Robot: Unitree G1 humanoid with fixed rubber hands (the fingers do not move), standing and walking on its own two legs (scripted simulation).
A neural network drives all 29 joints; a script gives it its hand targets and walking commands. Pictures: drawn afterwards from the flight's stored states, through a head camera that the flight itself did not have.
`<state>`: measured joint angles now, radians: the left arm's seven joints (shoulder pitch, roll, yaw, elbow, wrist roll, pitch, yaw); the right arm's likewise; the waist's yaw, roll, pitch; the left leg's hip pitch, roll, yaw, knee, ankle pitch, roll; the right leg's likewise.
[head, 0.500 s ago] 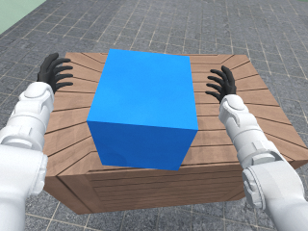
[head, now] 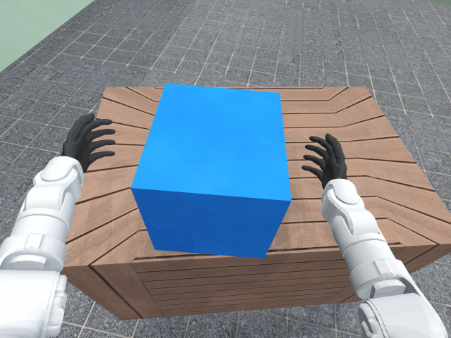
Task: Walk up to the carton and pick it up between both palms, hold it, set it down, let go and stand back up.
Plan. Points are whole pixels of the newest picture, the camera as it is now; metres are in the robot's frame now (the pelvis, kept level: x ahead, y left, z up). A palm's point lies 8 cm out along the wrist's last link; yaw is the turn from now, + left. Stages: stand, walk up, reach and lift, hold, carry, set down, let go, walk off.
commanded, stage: set down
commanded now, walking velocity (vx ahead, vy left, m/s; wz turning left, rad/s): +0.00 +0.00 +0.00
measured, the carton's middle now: (216, 172) +0.45 -0.02 -0.02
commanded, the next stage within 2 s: none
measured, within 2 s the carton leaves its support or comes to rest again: neither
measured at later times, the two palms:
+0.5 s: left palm (66, 201) +0.35 +0.25 +0.06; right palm (334, 212) +0.29 -0.22 +0.05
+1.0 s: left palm (59, 265) +0.26 +0.26 +0.01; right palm (327, 255) +0.23 -0.20 +0.00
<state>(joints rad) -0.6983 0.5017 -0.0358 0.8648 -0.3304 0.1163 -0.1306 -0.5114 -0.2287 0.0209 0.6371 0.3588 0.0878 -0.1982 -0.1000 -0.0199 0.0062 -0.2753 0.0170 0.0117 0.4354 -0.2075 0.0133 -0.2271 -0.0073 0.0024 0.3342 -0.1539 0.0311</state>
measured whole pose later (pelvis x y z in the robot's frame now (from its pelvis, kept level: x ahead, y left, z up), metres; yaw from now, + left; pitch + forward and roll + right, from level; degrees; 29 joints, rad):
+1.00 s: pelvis +0.00 +0.00 +0.00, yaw +1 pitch -3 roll -1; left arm -0.06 0.45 -0.05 0.50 -0.35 -0.12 -0.14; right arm 0.10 -0.10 0.01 0.30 0.23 -0.09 -0.19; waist -0.02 -0.02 0.08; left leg -0.18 0.01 -0.01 0.49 -0.25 0.01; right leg -0.13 -0.01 0.00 0.40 -0.21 0.03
